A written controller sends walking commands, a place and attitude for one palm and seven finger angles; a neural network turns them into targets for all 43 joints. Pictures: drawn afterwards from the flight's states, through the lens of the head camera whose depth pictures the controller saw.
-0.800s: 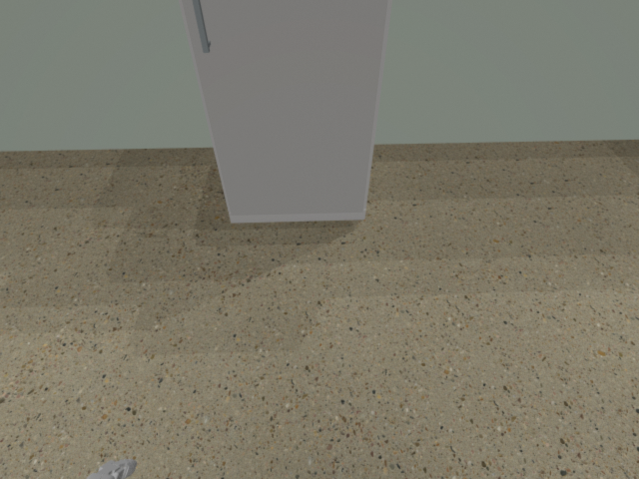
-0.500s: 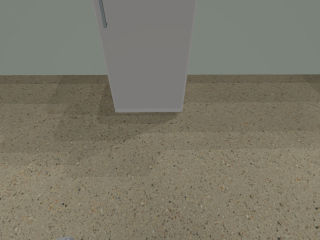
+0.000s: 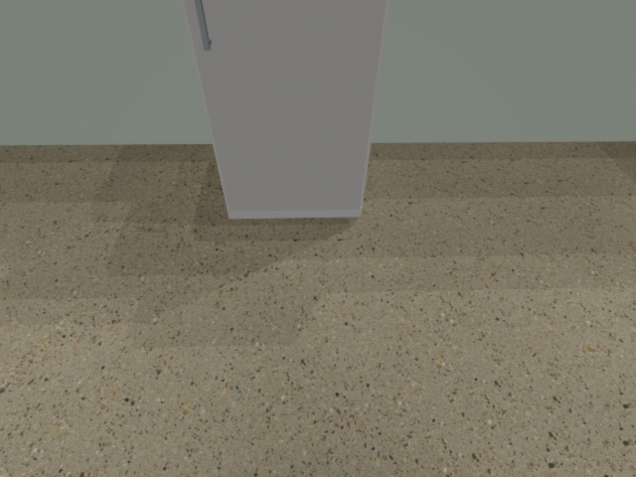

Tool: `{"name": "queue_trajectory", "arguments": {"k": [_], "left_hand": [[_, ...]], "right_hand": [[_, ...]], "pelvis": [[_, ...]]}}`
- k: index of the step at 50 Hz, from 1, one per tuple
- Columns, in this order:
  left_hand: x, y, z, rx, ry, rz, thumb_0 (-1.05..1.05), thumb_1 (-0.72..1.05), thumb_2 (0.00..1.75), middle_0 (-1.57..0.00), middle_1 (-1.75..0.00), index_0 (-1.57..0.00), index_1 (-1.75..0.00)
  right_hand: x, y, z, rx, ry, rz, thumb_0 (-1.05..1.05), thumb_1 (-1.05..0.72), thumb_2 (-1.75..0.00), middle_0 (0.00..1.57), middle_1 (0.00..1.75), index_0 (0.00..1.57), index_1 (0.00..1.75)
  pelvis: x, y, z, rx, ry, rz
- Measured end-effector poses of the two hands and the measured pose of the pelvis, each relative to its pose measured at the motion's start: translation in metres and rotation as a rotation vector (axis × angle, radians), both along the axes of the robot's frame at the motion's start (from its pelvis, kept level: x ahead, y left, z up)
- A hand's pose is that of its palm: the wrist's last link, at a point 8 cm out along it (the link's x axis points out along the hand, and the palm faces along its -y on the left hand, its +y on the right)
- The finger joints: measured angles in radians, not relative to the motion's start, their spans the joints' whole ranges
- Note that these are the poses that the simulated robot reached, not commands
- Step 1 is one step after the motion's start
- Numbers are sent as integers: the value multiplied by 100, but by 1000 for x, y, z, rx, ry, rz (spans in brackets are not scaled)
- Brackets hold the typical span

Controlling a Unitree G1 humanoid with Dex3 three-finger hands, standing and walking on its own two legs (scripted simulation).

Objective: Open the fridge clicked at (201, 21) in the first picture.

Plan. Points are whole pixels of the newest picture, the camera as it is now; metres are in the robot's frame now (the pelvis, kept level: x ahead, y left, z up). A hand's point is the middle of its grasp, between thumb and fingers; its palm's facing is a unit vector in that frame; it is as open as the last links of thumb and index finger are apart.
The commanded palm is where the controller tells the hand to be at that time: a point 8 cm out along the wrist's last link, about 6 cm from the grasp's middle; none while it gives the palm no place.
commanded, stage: stand and wait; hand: left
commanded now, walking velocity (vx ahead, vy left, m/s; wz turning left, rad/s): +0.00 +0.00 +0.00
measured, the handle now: (200, 3) +1.22 +0.39 +0.13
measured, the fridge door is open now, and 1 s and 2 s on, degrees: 0 0 0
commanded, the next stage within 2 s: look at it before walking up in 0.02 s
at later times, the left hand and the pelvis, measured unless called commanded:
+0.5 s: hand out of the picture +0.08 +0.24 -0.15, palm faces -0.03 -0.94 -0.33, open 7.3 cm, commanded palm none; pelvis +0.01 +0.00 +0.00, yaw +0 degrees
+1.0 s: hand out of the picture +0.06 +0.22 -0.18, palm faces +0.09 -0.97 -0.23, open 7.3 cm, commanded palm none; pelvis +0.04 +0.01 +0.00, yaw +6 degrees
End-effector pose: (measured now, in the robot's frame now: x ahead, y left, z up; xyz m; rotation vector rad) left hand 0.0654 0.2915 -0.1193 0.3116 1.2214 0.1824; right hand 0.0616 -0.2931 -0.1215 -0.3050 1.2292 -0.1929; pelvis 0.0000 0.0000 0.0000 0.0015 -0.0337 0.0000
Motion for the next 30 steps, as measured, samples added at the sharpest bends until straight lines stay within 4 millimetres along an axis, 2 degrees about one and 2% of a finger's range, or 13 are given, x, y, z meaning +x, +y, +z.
{"name": "queue_trajectory", "arguments": {"k": [12,30], "left_hand": [[8,-3,1,-5,-19,-9,1,91,90,-21,-30,-21,-30],[8,-4,1,-1,4,-4,1,91,90,-21,-30,-21,-30]], "right_hand": [[9,2,2,6,-22,3,1,-91,-89,20,30,20,30],[15,-2,2,0,-10,5,1,-91,-89,20,30,20,30]], "pelvis": [[1,0,1,0,1,-3],[7,-2,2,1,5,-4]]}}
